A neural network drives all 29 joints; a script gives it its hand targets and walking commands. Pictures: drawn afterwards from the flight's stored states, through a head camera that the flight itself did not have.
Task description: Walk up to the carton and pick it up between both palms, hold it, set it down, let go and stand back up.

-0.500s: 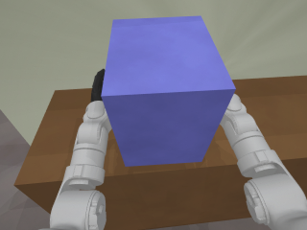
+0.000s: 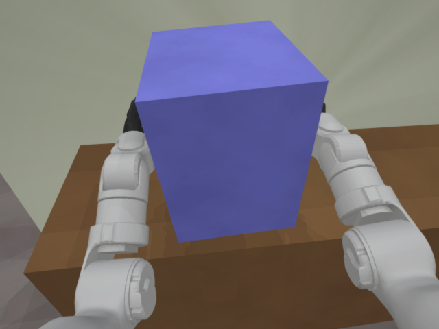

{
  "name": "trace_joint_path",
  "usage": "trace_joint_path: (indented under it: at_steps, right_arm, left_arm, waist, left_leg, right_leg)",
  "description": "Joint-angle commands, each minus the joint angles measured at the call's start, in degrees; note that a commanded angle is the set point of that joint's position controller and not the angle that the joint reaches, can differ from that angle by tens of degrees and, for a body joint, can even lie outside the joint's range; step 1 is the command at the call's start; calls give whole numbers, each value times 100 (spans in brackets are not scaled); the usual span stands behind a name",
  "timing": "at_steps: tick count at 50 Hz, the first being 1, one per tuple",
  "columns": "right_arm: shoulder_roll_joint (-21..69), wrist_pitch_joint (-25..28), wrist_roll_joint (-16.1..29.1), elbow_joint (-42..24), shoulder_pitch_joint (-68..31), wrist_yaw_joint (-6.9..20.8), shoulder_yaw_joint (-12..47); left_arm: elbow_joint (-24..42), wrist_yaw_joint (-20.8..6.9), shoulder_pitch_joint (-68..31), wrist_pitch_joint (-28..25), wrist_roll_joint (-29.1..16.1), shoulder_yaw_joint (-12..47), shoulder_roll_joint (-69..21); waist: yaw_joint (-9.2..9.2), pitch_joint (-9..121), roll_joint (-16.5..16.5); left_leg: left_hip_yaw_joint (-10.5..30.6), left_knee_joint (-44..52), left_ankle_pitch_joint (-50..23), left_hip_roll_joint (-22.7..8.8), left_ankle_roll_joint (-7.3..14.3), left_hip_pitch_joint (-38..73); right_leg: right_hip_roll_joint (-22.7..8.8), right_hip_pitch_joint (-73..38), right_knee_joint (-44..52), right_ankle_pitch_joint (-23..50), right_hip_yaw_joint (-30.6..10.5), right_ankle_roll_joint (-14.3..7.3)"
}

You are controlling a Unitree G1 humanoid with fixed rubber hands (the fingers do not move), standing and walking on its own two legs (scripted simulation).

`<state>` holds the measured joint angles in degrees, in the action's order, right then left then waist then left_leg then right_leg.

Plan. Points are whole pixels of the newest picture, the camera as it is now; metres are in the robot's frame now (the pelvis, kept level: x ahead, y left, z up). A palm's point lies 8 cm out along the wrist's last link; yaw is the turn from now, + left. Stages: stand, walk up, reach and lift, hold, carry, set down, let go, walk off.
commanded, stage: reach and lift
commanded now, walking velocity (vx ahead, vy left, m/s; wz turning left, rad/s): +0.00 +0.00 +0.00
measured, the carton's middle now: (224, 130) +0.41 -0.02 +0.20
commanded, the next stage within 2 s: hold in 1.40 s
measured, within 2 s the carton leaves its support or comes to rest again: neither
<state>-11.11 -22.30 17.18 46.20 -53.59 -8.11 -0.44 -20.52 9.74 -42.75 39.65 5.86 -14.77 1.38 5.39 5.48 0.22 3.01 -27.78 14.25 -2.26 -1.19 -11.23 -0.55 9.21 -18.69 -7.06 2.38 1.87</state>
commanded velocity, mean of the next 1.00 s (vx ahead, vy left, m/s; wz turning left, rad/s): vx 0.00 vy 0.00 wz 0.00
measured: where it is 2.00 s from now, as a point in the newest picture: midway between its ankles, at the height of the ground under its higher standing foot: outside the picture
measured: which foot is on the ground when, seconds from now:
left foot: down 0.00-1.00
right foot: down 0.00-1.00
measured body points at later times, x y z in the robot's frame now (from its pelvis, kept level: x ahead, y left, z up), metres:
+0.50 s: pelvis -0.02 -0.02 +0.00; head -0.08 -0.03 +0.44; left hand +0.40 +0.13 +0.27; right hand +0.39 -0.19 +0.28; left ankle +0.01 +0.12 -0.74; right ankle +0.03 -0.14 -0.74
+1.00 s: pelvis -0.01 +0.00 +0.00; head -0.09 +0.00 +0.44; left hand +0.38 +0.14 +0.26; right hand +0.38 -0.18 +0.30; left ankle +0.01 +0.12 -0.74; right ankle +0.03 -0.14 -0.74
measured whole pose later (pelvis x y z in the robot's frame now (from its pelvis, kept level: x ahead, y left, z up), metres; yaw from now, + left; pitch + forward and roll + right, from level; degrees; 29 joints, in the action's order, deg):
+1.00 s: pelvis -0.01 +0.00 +0.00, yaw -1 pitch -1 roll -2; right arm -15.7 -41.6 25.6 44.6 -64.0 -15.0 4.5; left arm -21.6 9.1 -49.9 52.4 0.7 -17.3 4.5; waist 4.1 10.7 -2.5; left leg 4.7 -29.0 14.1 -1.4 -1.2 -14.0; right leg 0.3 12.5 -20.4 -7.0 0.1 1.8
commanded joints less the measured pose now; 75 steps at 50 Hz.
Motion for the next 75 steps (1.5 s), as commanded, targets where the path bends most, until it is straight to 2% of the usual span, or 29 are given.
trace_joint_path:
  at_steps: [1, 6, 8, 11, 14, 16, 18, 20, 22, 23, 26, 31, 33, 34, 36, 37, 41, 44, 46, 48, 50, 55, 57, 59, 62, 65, 69, 74, 75]
  right_arm:
    - [4346, 113, 821, -2566, -5584, 662, 1762]
    - [4838, -183, 1026, -2949, -6104, 581, 1950]
    - [4943, -285, 1120, -3152, -6230, 560, 1995]
    - [5061, -499, 1175, -3232, -6456, 494, 1903]
    - [4960, -757, 1063, -2679, -6478, 425, 1592]
    - [5006, -863, 971, -2286, -6547, 408, 1441]
    - [4998, -892, 915, -2059, -6675, 388, 1284]
    - [4951, -931, 953, -2030, -6855, 344, 1197]
    - [4989, -937, 1115, -2335, -6967, 264, 1313]
    - [4876, -970, 1168, -2429, -6998, 214, 1309]
    - [4628, -1166, 1141, -2059, -6647, 84, 1094]
    - [4613, -1326, 1296, -1666, -6552, 154, 1048]
    - [4644, -1348, 1488, -1770, -6584, 205, 1196]
    - [4655, -1342, 1674, -1987, -6598, 220, 1354]
    - [4546, -1420, 1842, -2130, -6418, 187, 1469]
    - [4444, -1498, 1770, -1969, -6232, 177, 1340]
    - [4398, -1619, 2041, -2307, -5945, 222, 1479]
    - [4271, -1719, 1947, -2273, -5921, 304, 1359]
    - [4171, -1716, 1979, -2450, -6057, 335, 1304]
    - [4138, -1740, 2005, -2702, -6272, 356, 1310]
    - [4019, -1793, 1896, -2611, -6265, 344, 1164]
    - [3824, -1839, 1508, -1932, -6721, 444, 716]
    - [3857, -1743, 1537, -2100, -7066, 455, 710]
    - [3977, -1657, 1879, -2731, -7414, 373, 1062]
    - [4009, -1735, 2005, -3269, -7170, 146, 1327]
    - [4006, -1945, 1584, -2527, -6378, 23, 1018]
    - [4454, -1922, 1613, -2290, -6680, 129, 1023]
    - [4795, -1853, 1822, -2721, -7305, 64, 1295]
    - [4816, -1863, 1870, -2726, -7319, 35, 1345]
  left_arm:
    - [1565, -848, -6243, -501, -1047, 3093, -3966]
    - [1539, -774, -6803, -426, -1195, 2853, -3711]
    - [1573, -746, -6862, -395, -1284, 2718, -3563]
    - [1390, -741, -7131, -321, -1447, 2521, -3398]
    - [738, -821, -7243, -218, -1428, 2078, -3147]
    - [187, -908, -7318, -202, -1443, 1848, -3062]
    - [-190, -977, -7440, -247, -1419, 1683, -3050]
    - [-321, -1026, -7527, -279, -1508, 1662, -3061]
    - [126, -1021, -7793, -358, -1734, 1834, -3095]
    - [25, -1020, -7698, -335, -1717, 1814, -3116]
    - [-212, -1115, -7457, -240, -1554, 1602, -3026]
    - [-106, -1175, -7602, -174, -1463, 1631, -2993]
    - [228, -1135, -7701, -163, -1485, 1756, -3031]
    - [705, -1084, -7780, -176, -1562, 1868, -3021]
    - [1038, -1027, -7623, -64, -1588, 1986, -3108]
    - [924, -1025, -7450, 31, -1453, 1911, -3091]
    - [1728, -961, -7466, 217, -1560, 2134, -3088]
    - [1760, -894, -7484, 341, -1603, 2182, -3094]
    - [1994, -820, -7645, 397, -1725, 2318, -3153]
    - [2069, -761, -7715, 454, -1810, 2367, -3146]
    - [1931, -736, -7772, 539, -1807, 2304, -3101]
    - [667, -776, -7780, 652, -1688, 1836, -2988]
    - [634, -782, -7885, 596, -1739, 1827, -2999]
    - [1037, -738, -8012, 518, -1987, 1982, -2982]
    - [1236, -829, -7690, 548, -1945, 1958, -2876]
    - [521, -1069, -7237, 641, -1524, 1468, -2759]
    - [253, -1259, -7673, 452, -1578, 1540, -2738]
    - [258, -1195, -8016, 255, -1707, 1613, -2739]
    - [212, -1192, -7990, 246, -1745, 1612, -2729]
  waist:
    - [-44, 3611, -541]
    - [-306, 3852, -186]
    - [-403, 4107, -84]
    - [-412, 4312, 155]
    - [-357, 3929, 416]
    - [-433, 3724, 552]
    - [-437, 3769, 601]
    - [-366, 3934, 621]
    - [-251, 4510, 464]
    - [-164, 4522, 417]
    - [16, 3896, 222]
    - [-51, 3550, -203]
    - [-59, 3695, -313]
    - [-130, 4095, -365]
    - [-49, 4116, -467]
    - [-1, 3738, -534]
    - [-57, 3766, -638]
    - [-8, 3513, -596]
    - [-19, 3724, -678]
    - [-69, 3941, -610]
    - [10, 3782, -618]
    - [-120, 3245, -544]
    - [-184, 3708, -410]
    - [-323, 4719, -161]
    - [-205, 5215, 41]
    - [36, 4038, 84]
    - [-81, 3989, -26]
    - [-326, 4341, 170]
    - [-311, 4298, 218]
  left_leg:
    - [79, 338, -2396, 409, -447, 976]
    - [-6, 571, -1369, 533, -113, 135]
    - [-26, 565, -1309, 561, -14, 44]
    - [-59, 591, -960, 597, 97, -139]
    - [-55, 723, -304, 559, 223, -352]
    - [-72, 850, 188, 536, 290, -516]
    - [-87, 868, 281, 515, 300, -527]
    - [-62, 832, 80, 518, 261, -462]
    - [-47, 655, -581, 561, 158, -190]
    - [-23, 569, -847, 576, 106, -115]
    - [28, 542, -881, 595, 9, -148]
    - [80, 704, -563, 554, -20, -408]
    - [118, 584, -1089, 543, -115, -260]
    - [112, 461, -1537, 569, -164, -84]
    - [156, 325, -2166, 571, -298, 138]
    - [182, 369, -2103, 564, -343, 40]
    - [236, 392, -2253, 518, -389, 102]
    - [245, 488, -1877, 442, -368, 31]
    - [270, 466, -1925, 413, -400, 88]
    - [270, 464, -1955, 367, -389, 134]
    - [248, 496, -1603, 356, -358, -82]
    - [201, 959, -79, 237, -66, -886]
    - [228, 897, -226, 241, -15, -843]
    - [201, 580, -1245, 305, -75, -398]
    - [180, 277, -2332, 497, -276, 68]
    - [135, 589, -1388, 539, -172, -334]
    - [110, 875, -575, 512, 4, -561]
    - [96, 703, -942, 552, 21, -455]
    - [112, 696, -934, 565, 36, -465]
  right_leg:
    - [627, -1164, -128, 1475, -75, -37]
    - [482, -1605, -205, 1244, -294, 105]
    - [471, -1692, -282, 1297, -318, 137]
    - [435, -1623, -267, 1066, -376, 207]
    - [375, -1386, -136, 348, -454, 230]
    - [330, -1348, -12, -312, -545, 231]
    - [325, -1338, 24, -538, -526, 232]
    - [341, -1449, -10, -274, -475, 230]
    - [388, -1676, -129, 516, -427, 234]
    - [419, -1658, -170, 867, -386, 234]
    - [440, -1500, -109, 916, -365, 222]
    - [465, -1535, -130, 636, -392, 128]
    - [491, -1658, -173, 1051, -389, 102]
    - [544, -1829, -260, 1410, -378, 109]
    - [598, -1783, -276, 1940, -363, 126]
    - [620, -1672, -242, 1851, -366, 119]
    - [671, -1717, -283, 1901, -336, 79]
    - [696, -1387, -249, 1416, -307, 14]
    - [691, -1330, -284, 1468, -256, -21]
    - [701, -1357, -296, 1472, -266, -23]
    - [693, -1360, -329, 1261, -262, -30]
    - [593, -1284, -334, 234, -291, -79]
    - [557, -1430, -349, 429, -308, -71]
    - [565, -1794, -417, 1158, -314, 1]
    - [561, -2085, -344, 2232, -346, 100]
    - [508, -1771, -102, 1456, -376, 156]
    - [398, -1789, -12, 513, -399, 113]
    - [366, -1940, -63, 737, -478, 198]
    - [373, -1917, -42, 826, -520, 232]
